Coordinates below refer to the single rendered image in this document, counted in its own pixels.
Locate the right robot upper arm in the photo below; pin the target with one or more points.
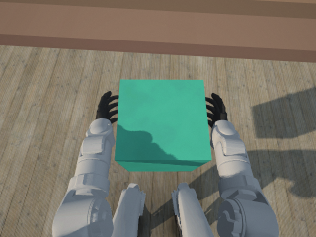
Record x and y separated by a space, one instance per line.
245 218

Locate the right robot forearm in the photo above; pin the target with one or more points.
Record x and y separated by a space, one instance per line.
236 178

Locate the robot right hand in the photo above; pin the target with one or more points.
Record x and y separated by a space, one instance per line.
218 109

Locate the left robot thigh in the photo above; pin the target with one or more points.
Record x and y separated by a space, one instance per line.
126 218

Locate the left robot upper arm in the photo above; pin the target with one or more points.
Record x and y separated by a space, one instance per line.
89 217

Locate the robot left hand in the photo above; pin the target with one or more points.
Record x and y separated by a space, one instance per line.
103 111

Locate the robot thigh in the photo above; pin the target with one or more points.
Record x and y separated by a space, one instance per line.
126 218
192 218

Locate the left robot forearm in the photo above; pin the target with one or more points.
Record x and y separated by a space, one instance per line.
93 164

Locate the right robot thigh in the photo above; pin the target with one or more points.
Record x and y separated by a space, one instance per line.
192 218

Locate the carton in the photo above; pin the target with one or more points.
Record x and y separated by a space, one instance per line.
162 125

